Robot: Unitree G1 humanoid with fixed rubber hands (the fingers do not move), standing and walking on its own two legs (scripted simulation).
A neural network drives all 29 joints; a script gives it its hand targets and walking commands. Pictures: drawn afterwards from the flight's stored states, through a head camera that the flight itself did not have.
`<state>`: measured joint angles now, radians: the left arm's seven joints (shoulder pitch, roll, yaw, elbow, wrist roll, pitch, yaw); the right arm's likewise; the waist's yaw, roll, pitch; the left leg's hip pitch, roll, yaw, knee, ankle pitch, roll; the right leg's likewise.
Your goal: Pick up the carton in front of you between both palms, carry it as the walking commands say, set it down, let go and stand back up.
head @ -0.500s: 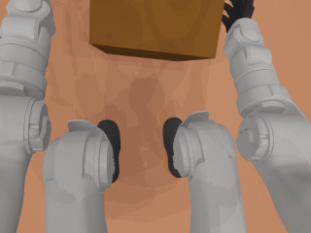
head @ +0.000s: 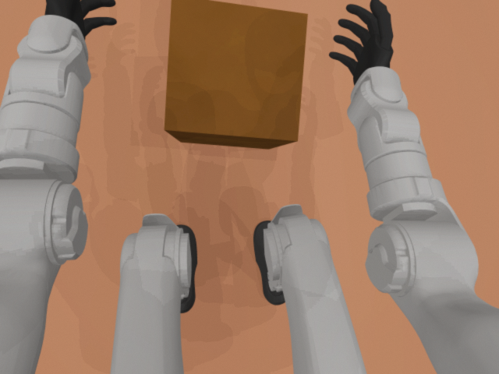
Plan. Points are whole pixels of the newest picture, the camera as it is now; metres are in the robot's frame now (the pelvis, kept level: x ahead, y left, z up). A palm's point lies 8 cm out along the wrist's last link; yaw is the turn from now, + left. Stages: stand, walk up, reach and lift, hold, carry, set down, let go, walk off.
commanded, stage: set down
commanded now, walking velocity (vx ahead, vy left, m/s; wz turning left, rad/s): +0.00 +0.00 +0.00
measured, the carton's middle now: (231, 90) +0.53 -0.01 -0.32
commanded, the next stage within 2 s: let go in 0.62 s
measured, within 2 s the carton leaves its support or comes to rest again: neither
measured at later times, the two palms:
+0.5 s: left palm out of the picture +0.57 +0.20 +0.03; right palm (470, 14) +0.51 -0.19 +0.04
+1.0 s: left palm out of the picture +0.45 +0.22 +0.14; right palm out of the picture +0.43 -0.21 +0.15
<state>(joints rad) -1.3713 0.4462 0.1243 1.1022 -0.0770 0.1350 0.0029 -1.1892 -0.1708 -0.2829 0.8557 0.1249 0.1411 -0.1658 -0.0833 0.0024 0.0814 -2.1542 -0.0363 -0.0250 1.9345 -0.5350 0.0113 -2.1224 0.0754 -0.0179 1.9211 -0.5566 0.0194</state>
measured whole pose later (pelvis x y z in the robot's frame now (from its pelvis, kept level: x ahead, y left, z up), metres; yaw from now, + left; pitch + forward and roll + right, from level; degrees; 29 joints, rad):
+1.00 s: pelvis +0.07 +0.00 +0.26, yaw +4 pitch +36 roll +0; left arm -0.59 0.18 0.22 0.66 0.10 0.12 0.05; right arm -0.48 -0.17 -0.22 0.60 -0.05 0.09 0.07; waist -0.07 -0.01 -0.08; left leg -1.22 -0.05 -0.05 0.88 -0.29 0.01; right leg -1.19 0.03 0.02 0.89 -0.32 0.00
